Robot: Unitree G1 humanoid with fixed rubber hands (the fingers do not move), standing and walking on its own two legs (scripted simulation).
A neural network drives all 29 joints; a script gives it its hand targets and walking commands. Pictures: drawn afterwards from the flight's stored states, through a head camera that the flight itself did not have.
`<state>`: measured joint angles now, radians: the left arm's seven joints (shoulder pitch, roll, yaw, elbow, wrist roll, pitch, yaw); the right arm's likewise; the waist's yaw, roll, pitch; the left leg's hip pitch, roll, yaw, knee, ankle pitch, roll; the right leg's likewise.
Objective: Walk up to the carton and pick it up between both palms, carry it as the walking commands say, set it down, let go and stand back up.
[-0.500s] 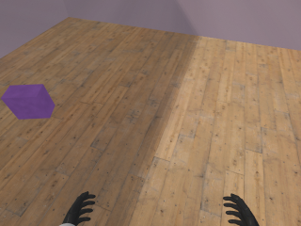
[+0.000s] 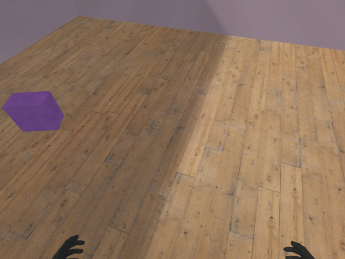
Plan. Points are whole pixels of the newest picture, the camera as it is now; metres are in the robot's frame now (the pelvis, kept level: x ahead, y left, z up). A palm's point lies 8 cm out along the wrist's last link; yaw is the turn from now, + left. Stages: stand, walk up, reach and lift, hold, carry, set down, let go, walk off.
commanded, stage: stand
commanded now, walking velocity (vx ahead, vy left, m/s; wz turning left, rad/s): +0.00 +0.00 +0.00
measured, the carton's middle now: (35, 111) +1.18 +1.09 -0.61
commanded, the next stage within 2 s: walk up in 0.68 s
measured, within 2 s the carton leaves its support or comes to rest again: neither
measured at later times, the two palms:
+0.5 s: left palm out of the picture +0.09 +0.30 -0.08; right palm out of the picture +0.10 -0.30 -0.09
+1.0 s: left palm out of the picture +0.09 +0.29 -0.08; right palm out of the picture +0.08 -0.30 -0.10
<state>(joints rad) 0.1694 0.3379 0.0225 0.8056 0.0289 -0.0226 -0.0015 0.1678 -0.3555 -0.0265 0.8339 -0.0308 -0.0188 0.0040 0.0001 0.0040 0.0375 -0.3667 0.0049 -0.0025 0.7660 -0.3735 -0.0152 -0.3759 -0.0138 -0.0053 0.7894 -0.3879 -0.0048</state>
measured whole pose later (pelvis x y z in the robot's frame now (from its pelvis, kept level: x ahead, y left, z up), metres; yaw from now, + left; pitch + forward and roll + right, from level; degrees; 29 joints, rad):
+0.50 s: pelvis +0.00 +0.00 +0.02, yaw +1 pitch -2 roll +0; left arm 0.14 0.36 0.02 0.98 0.01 -0.02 -0.01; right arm 0.14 -0.36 0.00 1.01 -0.02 -0.03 0.01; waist 0.01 0.01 0.05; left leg -0.26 0.01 -0.01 0.56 -0.26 -0.02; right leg -0.26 -0.01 -0.02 0.58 -0.28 -0.01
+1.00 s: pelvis +0.00 -0.01 +0.02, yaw +6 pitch -2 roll +0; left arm 0.07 0.33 0.03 0.96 0.03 0.03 0.03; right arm 0.15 -0.35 -0.06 1.02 -0.02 0.06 0.01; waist -0.03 0.01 0.09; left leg -0.32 -0.01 -0.07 0.62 -0.27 -0.02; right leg -0.24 -0.04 -0.11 0.55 -0.28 -0.01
